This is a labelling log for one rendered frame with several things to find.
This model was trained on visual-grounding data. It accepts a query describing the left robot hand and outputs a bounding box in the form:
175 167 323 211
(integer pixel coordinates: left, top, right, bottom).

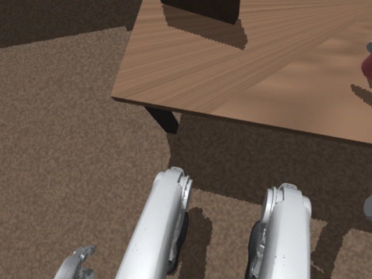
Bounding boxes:
54 245 96 279

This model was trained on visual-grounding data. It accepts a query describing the right robot foot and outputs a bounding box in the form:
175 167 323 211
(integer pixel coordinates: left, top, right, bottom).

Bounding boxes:
245 220 261 279

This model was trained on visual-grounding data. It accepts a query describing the coffee table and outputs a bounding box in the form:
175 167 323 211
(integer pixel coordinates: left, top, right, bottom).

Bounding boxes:
110 0 372 148

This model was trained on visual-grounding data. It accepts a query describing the left robot foot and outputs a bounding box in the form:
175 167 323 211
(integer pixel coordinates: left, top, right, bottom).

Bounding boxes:
167 212 188 274

